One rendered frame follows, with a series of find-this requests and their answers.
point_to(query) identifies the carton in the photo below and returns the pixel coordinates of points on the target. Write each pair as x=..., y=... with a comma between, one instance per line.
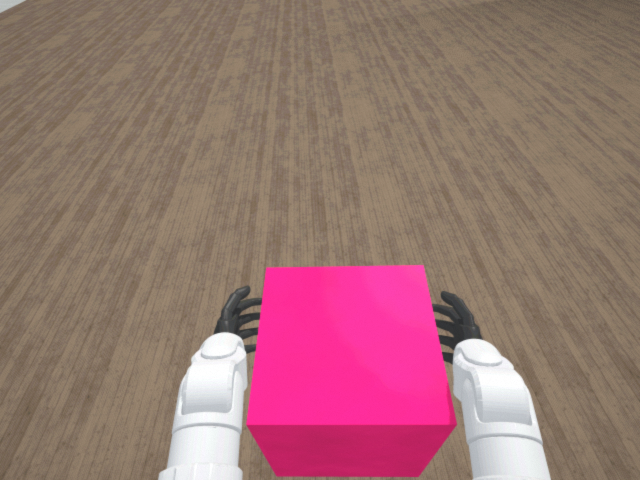
x=349, y=378

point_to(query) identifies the robot left hand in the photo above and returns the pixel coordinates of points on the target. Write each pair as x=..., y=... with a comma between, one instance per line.
x=230, y=321

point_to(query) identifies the left robot forearm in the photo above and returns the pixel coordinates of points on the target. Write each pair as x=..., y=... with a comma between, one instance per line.
x=208, y=417

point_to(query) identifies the right robot forearm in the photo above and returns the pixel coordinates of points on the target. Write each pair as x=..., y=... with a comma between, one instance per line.
x=499, y=417

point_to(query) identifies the robot right hand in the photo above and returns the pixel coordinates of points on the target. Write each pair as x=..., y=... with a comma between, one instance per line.
x=463, y=326

